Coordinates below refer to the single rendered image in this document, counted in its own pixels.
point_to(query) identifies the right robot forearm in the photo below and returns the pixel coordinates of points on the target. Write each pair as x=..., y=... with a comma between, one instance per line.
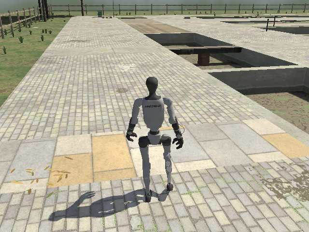
x=177, y=129

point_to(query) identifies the left robot forearm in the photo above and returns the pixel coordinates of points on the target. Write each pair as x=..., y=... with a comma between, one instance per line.
x=130, y=127

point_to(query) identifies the left robot foot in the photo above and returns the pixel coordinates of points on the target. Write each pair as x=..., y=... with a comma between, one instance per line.
x=148, y=197

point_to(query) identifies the robot left hand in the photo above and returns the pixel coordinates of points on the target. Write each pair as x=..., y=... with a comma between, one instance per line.
x=128, y=136

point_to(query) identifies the right robot upper arm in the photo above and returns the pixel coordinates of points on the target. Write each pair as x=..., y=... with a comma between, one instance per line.
x=170, y=109

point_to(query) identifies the robot right shin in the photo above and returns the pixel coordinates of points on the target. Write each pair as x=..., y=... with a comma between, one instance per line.
x=168, y=167

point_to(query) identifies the left robot upper arm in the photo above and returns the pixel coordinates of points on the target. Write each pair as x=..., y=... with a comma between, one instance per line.
x=135, y=110

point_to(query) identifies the robot right hand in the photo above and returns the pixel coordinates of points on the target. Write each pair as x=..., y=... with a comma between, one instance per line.
x=180, y=142

